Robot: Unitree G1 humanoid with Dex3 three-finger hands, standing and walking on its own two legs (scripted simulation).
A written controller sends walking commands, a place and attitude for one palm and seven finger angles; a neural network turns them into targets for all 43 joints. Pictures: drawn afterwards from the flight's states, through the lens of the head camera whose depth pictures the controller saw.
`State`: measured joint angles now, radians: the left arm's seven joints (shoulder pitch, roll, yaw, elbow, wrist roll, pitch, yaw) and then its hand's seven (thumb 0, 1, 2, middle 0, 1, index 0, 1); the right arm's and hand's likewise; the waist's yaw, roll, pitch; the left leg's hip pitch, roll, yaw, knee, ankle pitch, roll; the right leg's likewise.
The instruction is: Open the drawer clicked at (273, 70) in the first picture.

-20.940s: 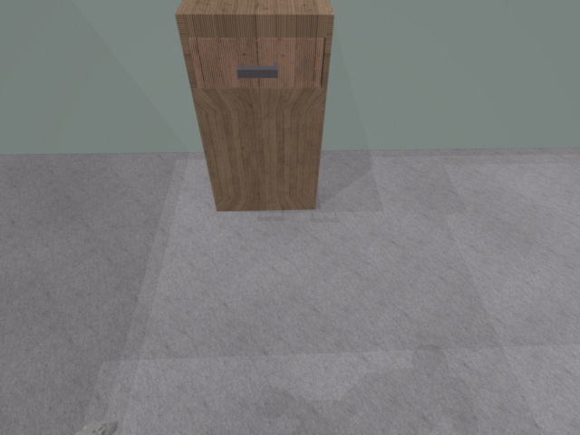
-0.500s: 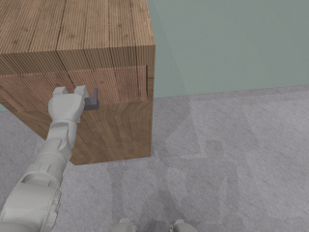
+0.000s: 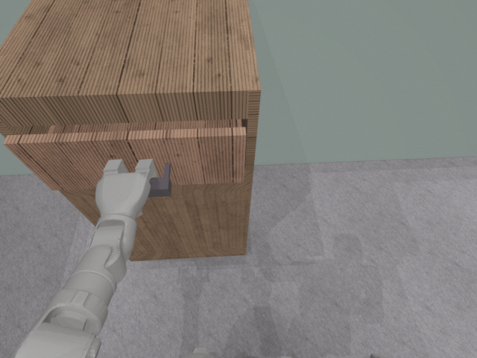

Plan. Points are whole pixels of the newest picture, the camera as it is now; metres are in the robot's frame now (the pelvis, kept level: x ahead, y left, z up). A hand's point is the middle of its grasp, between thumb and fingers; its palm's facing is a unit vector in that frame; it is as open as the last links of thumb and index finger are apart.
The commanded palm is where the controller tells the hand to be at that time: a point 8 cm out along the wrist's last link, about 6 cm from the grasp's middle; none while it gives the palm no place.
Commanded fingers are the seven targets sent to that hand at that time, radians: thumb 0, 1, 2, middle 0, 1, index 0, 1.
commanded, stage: pull the drawer open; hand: left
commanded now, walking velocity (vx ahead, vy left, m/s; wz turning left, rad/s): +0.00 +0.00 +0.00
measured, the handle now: (137, 178) +0.44 +0.21 -0.01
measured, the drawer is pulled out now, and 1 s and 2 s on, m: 0.04 0.19 0.30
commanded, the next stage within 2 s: open the thumb to release the handle in 1.86 s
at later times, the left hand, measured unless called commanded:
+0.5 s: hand (132, 222) +0.35 +0.21 -0.03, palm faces -0.04 -0.07 -1.00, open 5.9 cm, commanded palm +0.30 +0.21 +0.02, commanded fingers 0.00 0.90 0.90 -0.40 -1.35 -0.40 -1.35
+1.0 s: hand (123, 290) +0.24 +0.20 -0.03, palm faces -0.03 -0.11 -0.99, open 6.0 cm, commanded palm +0.20 +0.20 +0.02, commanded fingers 0.00 0.90 0.90 -0.40 -1.35 -0.40 -1.35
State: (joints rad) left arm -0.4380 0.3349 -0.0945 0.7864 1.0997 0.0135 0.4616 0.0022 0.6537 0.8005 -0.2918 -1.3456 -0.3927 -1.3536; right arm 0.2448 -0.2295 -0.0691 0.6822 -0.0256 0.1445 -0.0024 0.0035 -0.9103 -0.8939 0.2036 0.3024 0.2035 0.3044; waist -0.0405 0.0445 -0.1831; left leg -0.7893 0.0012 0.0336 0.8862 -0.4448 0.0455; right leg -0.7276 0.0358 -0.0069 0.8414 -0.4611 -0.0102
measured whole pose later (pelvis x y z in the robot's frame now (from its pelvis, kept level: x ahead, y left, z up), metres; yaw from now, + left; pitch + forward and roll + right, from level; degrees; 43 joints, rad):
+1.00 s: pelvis -0.01 -0.01 +0.00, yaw +0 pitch +13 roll -1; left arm 0.20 0.28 -0.15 0.22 1.09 0.07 0.48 0.04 0.64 0.77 -0.26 -1.35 -0.42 -1.35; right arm 0.11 -0.21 -0.03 0.56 -0.03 0.11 0.02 0.01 -0.91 -0.89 0.20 0.30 0.20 0.30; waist 0.02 0.04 -0.16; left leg -0.66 0.00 0.05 0.88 -0.45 0.03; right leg -0.62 0.04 0.01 0.86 -0.48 -0.02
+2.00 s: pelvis -0.02 -0.04 -0.03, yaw -1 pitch +16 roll +2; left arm 0.74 0.34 -0.02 -0.18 1.06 -0.11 0.52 0.04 0.65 0.71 -0.22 -1.30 -0.34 -1.27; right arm 0.14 -0.23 -0.02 0.48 -0.08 0.09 0.07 0.01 -0.91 -0.89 0.20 0.30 0.20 0.30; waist 0.05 0.03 -0.20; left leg -0.82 0.02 0.06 1.06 -0.52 0.00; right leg -0.81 0.05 0.01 1.10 -0.57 -0.06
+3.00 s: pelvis -0.05 -0.05 -0.02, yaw +2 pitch +12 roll +1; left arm 0.50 0.35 -0.05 0.01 1.04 -0.07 0.51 0.00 -0.49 0.31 -0.34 -1.22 -0.32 -1.20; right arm 0.12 -0.22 -0.01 0.57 -0.04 0.09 -0.02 0.01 -0.91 -0.89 0.20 0.30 0.20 0.30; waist 0.06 0.05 -0.15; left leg -0.75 0.01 0.00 0.98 -0.43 -0.02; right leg -0.72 0.05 -0.04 1.01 -0.50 -0.08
